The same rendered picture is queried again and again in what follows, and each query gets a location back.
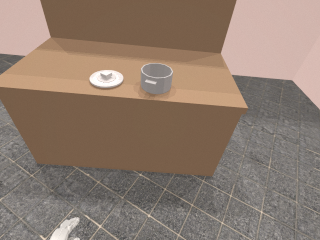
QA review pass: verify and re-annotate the lid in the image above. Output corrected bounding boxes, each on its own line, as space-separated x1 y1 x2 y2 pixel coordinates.
89 70 124 88

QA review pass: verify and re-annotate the table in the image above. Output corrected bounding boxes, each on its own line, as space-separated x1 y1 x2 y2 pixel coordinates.
0 0 248 177

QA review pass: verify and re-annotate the pot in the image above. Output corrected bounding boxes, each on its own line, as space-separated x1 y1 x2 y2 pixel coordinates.
140 63 173 94

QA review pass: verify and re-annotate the left robot hand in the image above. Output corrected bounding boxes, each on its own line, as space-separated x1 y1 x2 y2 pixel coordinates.
50 217 80 240

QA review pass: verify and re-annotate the knob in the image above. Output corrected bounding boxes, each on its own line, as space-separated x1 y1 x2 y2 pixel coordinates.
100 70 112 79

